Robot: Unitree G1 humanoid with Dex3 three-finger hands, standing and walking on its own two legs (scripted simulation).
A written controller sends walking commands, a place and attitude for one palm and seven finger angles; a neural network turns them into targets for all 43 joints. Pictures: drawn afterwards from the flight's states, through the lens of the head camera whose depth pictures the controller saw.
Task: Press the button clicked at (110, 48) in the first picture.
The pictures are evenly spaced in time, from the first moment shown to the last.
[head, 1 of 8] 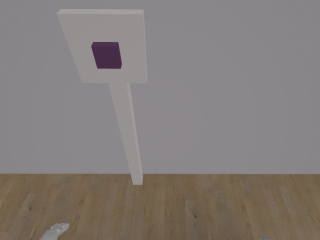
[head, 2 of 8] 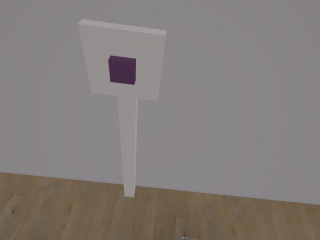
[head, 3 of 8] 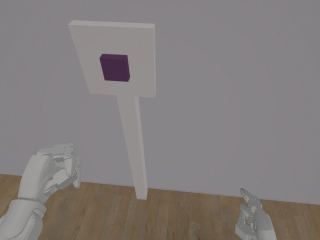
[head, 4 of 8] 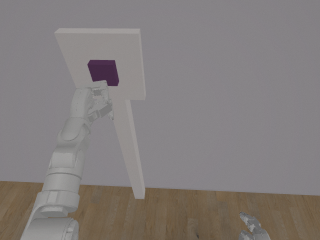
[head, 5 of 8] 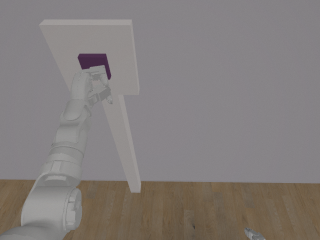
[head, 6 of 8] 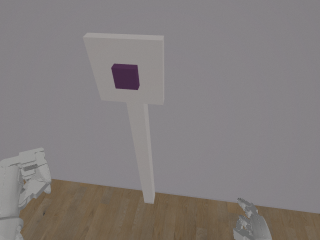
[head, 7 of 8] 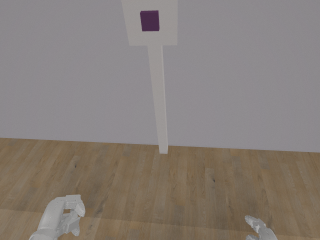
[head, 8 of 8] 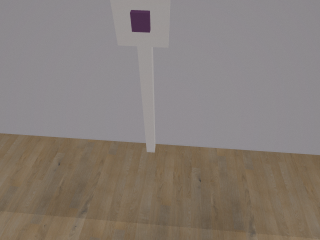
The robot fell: no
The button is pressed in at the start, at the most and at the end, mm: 0 13 0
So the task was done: yes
